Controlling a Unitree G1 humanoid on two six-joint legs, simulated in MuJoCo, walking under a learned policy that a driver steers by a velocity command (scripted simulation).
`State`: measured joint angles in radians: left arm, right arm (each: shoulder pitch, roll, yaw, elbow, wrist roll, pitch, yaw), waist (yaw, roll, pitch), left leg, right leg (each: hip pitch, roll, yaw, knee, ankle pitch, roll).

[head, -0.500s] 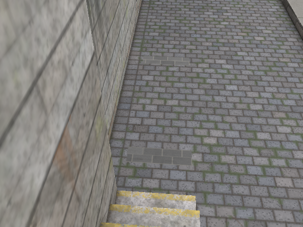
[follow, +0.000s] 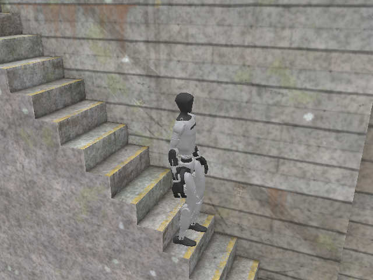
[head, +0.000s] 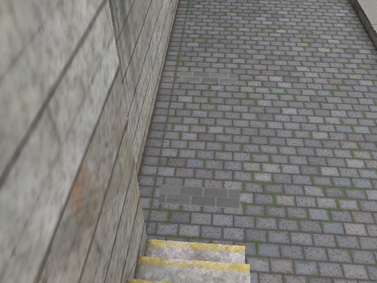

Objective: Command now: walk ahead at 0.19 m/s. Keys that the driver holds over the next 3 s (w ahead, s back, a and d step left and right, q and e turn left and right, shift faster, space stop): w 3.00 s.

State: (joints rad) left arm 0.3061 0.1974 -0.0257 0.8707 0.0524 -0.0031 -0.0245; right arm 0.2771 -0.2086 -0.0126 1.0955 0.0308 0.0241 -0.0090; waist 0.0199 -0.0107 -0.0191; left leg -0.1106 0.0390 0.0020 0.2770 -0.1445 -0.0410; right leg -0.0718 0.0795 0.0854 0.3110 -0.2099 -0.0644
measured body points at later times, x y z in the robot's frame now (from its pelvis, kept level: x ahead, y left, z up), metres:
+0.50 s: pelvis +0.11 +0.05 -0.05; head +0.12 +0.07 +0.40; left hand +0.23 +0.30 -0.19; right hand -0.02 -0.20 -0.17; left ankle +0.02 +0.14 -0.75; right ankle +0.20 -0.10 -0.72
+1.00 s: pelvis +0.34 +0.08 -0.29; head +0.32 +0.10 +0.16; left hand +0.23 +0.31 -0.45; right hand +0.44 -0.15 -0.42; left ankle +0.50 +0.23 -1.00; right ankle +0.22 -0.05 -0.95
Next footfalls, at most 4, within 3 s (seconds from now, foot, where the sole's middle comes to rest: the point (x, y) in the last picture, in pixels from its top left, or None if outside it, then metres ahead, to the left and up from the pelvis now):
0.66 right None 0.26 -0.05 -0.99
1.10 left None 0.50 0.25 -1.20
1.58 right None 0.50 -0.11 -1.20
1.96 left None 0.56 0.06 -1.20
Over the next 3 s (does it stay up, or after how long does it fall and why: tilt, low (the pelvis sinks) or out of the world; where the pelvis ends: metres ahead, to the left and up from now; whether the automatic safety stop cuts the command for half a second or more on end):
stays up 0.70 -0.02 -0.65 its command is cut before an obstacle after 1.1 s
